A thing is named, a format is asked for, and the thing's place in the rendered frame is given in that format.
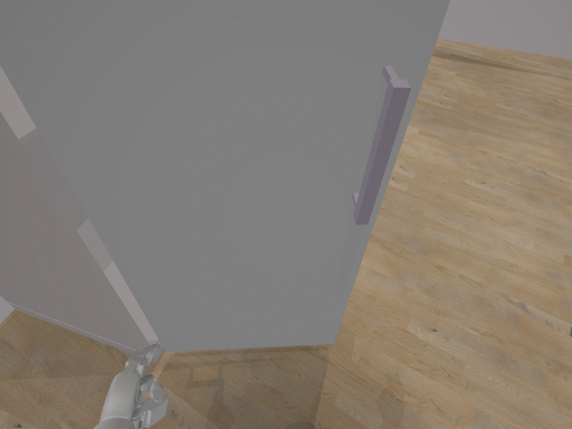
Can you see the fridge door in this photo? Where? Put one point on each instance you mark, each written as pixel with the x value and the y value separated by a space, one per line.
pixel 215 145

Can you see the left robot hand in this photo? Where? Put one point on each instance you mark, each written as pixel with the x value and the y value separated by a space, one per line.
pixel 127 389

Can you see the handle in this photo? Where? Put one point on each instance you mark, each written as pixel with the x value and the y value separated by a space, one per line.
pixel 394 104

